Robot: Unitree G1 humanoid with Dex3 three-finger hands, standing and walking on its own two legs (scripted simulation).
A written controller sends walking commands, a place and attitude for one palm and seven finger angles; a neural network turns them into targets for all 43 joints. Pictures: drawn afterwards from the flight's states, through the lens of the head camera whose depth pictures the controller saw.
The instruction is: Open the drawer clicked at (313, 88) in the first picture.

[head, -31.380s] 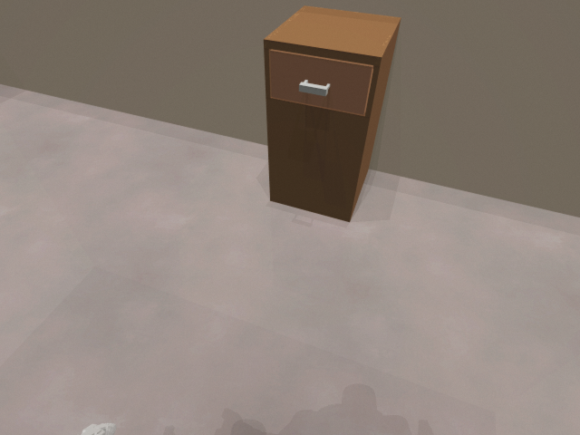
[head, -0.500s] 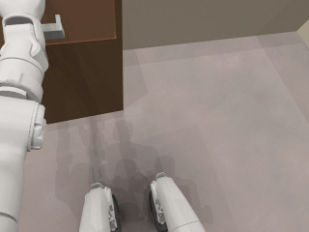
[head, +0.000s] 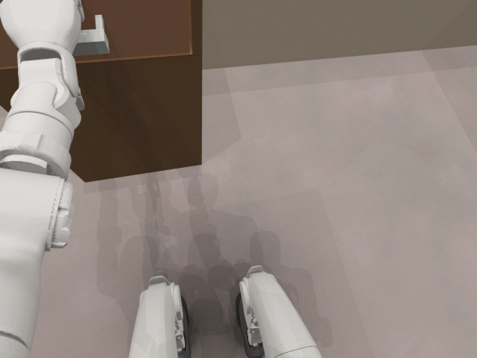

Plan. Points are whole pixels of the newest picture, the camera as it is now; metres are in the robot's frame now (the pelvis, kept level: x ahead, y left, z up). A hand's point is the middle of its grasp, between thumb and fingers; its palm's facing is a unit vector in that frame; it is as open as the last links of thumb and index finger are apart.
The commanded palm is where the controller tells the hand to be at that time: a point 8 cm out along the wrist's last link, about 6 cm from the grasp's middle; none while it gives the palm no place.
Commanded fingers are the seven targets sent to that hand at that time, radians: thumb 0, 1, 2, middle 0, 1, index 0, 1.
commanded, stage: lift the hand off the handle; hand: left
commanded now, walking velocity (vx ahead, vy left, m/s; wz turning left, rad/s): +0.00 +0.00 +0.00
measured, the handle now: (71, 33) +0.64 +0.19 +0.05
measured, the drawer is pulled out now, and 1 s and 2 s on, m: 0.00 0.00 0.00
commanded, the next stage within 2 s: none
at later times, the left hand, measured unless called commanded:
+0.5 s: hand (61, 49) +0.59 +0.20 +0.06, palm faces +0.01 +0.00 -1.00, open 13.5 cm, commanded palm +0.59 +0.17 +0.09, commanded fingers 0.00 -0.50 0.30 -0.30 -1.20 -0.30 -1.20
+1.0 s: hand (60, 46) +0.59 +0.19 +0.07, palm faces -0.05 -0.03 -1.00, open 13.3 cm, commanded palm +0.60 +0.17 +0.13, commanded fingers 0.00 -0.50 0.30 -0.30 -1.20 -0.30 -1.20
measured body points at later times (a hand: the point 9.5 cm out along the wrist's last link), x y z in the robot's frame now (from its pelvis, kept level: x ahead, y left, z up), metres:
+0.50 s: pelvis +0.03 +0.00 +0.03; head +0.20 +0.02 +0.45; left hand +0.59 +0.19 +0.11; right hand +0.02 -0.27 -0.09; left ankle +0.09 +0.11 -0.59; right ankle +0.06 -0.12 -0.59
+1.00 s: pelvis +0.06 +0.01 +0.07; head +0.21 +0.03 +0.49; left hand +0.59 +0.19 +0.12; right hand +0.02 -0.25 -0.05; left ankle +0.09 +0.11 -0.59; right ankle +0.06 -0.12 -0.59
